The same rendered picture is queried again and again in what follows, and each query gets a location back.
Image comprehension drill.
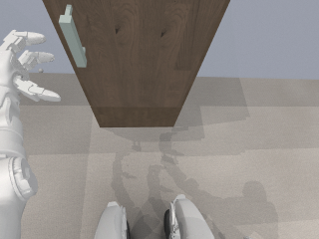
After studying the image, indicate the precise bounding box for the right robot thigh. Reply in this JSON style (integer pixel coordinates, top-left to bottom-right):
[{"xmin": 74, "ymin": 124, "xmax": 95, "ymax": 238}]
[{"xmin": 169, "ymin": 198, "xmax": 215, "ymax": 239}]

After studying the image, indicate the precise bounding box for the left robot hand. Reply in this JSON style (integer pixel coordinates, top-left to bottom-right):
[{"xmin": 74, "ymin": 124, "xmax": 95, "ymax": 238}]
[{"xmin": 0, "ymin": 30, "xmax": 61, "ymax": 102}]

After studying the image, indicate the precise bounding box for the cupboard door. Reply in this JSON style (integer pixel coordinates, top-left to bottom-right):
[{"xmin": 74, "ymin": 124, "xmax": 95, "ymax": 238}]
[{"xmin": 48, "ymin": 0, "xmax": 225, "ymax": 108}]

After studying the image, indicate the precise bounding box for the left robot thigh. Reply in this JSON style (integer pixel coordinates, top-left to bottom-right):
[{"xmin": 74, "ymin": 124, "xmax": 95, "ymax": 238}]
[{"xmin": 93, "ymin": 205, "xmax": 128, "ymax": 239}]

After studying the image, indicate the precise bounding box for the robot left upper arm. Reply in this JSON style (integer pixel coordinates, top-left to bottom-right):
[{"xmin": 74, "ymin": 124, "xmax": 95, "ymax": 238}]
[{"xmin": 0, "ymin": 156, "xmax": 38, "ymax": 239}]

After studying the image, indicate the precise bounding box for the handle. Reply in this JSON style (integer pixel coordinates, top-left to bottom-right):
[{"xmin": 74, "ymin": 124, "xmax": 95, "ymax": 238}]
[{"xmin": 59, "ymin": 4, "xmax": 87, "ymax": 68}]

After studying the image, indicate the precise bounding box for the robot thigh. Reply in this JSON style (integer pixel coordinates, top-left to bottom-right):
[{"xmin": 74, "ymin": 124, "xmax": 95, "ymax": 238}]
[
  {"xmin": 93, "ymin": 205, "xmax": 128, "ymax": 239},
  {"xmin": 169, "ymin": 198, "xmax": 215, "ymax": 239}
]

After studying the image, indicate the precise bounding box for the left robot forearm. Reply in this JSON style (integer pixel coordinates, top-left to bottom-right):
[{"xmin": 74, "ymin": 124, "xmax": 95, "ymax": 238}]
[{"xmin": 0, "ymin": 85, "xmax": 27, "ymax": 160}]

